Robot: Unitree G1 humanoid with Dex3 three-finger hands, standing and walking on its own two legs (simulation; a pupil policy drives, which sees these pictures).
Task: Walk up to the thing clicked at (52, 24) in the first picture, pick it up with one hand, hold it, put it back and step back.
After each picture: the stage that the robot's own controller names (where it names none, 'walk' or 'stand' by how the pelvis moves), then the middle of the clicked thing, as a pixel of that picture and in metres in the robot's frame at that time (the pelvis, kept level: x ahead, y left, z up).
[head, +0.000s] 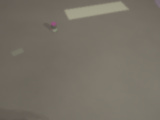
stand; (54, 27) +1.59 +0.29 -0.72
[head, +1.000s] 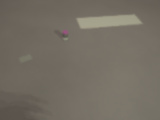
walk; (65, 35) +1.48 +0.09 -0.71
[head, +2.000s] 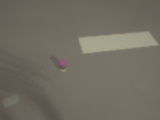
walk; (63, 66) +0.93 +0.10 -0.71
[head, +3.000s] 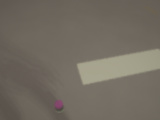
walk; (59, 107) +0.54 +0.14 -0.70
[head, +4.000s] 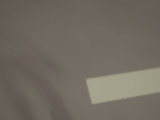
stand; out of the picture +0.37 +0.11 -0.70
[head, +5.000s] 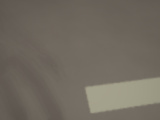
stand; out of the picture +0.32 +0.10 -0.72
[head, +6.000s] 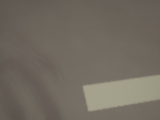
stand; out of the picture +0.34 +0.12 -0.73
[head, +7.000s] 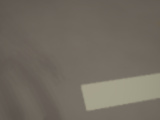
stand; out of the picture +0.33 +0.13 -0.73
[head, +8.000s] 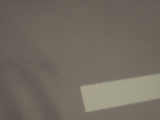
stand; out of the picture +0.33 +0.14 -0.73
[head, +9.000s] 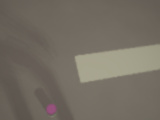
go down; (51, 110) +0.36 +0.13 -0.64
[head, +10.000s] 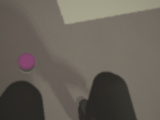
go down; (26, 64) +0.43 +0.15 -0.29
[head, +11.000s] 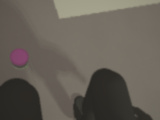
close in; (19, 60) +0.43 +0.15 -0.29
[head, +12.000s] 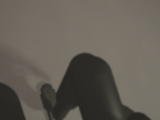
close; out of the picture +0.43 +0.18 -0.23
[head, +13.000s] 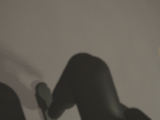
close; out of the picture +0.42 +0.19 -0.23
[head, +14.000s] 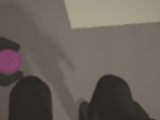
lift; (8, 66) +0.35 +0.22 -0.10
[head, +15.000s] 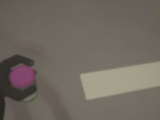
hold; (25, 84) +0.32 +0.17 +0.05
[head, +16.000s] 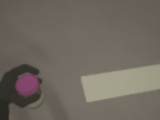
hold; (31, 92) +0.31 +0.16 +0.01
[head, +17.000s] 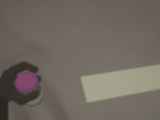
hold; (30, 90) +0.31 +0.17 +0.01
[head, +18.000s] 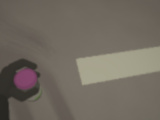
crouch; (29, 86) +0.33 +0.16 -0.03
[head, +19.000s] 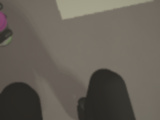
lower; out of the picture +0.49 +0.18 -0.08
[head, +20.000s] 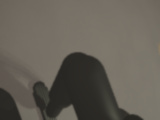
lower; out of the picture +0.45 +0.23 -0.23
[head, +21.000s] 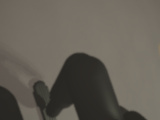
lower; out of the picture +0.44 +0.23 -0.25
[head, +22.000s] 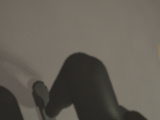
lower; out of the picture +0.44 +0.23 -0.24
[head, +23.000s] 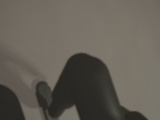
lower; out of the picture +0.44 +0.22 -0.24
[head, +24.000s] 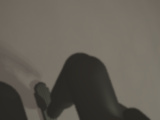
open; out of the picture +0.42 +0.19 -0.24
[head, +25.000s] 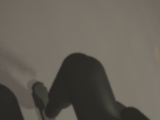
withdraw; out of the picture +0.42 +0.19 -0.24
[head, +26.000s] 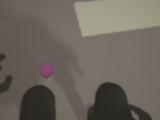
walk; (46, 71) +0.42 +0.12 -0.37
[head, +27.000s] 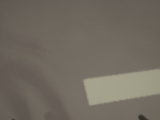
stand; out of the picture +0.34 +0.09 -0.66
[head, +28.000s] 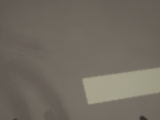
stand; out of the picture +0.34 +0.11 -0.67
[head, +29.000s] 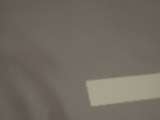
stand; out of the picture +0.35 +0.09 -0.70
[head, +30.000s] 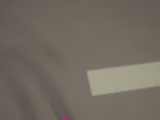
walk; out of the picture +0.37 +0.09 -0.71
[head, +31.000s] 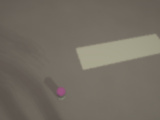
walk; (61, 93) +0.53 +0.08 -0.70
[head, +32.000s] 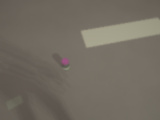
walk; (65, 64) +0.85 +0.15 -0.70
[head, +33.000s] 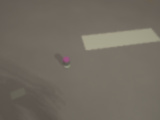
stand; (66, 62) +1.02 +0.12 -0.71
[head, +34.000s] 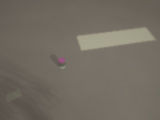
stand; (62, 63) +1.01 +0.15 -0.73
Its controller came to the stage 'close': yes
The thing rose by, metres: 0.73
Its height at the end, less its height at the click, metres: +0.00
